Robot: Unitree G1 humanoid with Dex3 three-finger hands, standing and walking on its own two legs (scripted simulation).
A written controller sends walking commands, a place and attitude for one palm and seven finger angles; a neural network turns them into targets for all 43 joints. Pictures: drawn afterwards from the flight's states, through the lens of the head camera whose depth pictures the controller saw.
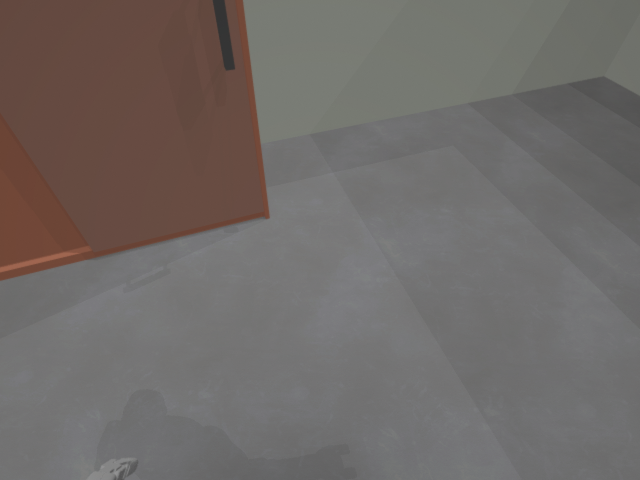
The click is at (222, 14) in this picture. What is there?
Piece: wardrobe's sliding door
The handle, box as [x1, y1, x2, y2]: [213, 0, 234, 70]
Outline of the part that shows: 213,0 224,66 226,70 233,69 234,65 224,0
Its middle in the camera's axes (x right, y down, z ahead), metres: -0.28 -0.62 +1.07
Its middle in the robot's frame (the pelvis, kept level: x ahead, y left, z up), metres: +1.22 +0.35 +0.09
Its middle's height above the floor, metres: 0.86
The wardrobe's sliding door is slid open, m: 0.00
